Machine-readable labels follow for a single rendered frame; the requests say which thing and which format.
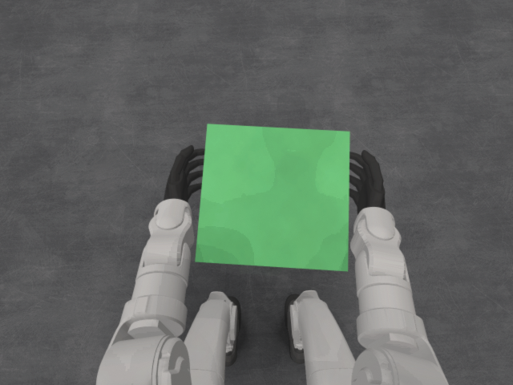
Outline robot right forearm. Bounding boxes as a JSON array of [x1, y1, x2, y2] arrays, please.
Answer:
[[350, 207, 449, 385]]

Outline left robot upper arm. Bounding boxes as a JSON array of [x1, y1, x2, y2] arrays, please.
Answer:
[[97, 334, 192, 385]]

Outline right robot upper arm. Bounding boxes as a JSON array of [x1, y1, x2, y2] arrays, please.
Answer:
[[351, 346, 448, 385]]

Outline robot right thigh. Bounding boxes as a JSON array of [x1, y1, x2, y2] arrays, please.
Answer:
[[290, 298, 356, 385]]

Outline left robot shin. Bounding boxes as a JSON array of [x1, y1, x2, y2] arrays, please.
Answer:
[[200, 291, 234, 351]]

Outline carton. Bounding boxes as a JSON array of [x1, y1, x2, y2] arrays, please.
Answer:
[[195, 124, 350, 271]]

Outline robot left hand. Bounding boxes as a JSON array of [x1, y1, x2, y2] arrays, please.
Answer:
[[164, 145, 205, 202]]

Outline robot right hand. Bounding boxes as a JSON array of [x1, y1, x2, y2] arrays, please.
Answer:
[[349, 150, 386, 214]]

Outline robot left forearm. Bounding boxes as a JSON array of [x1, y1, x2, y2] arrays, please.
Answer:
[[96, 199, 195, 385]]

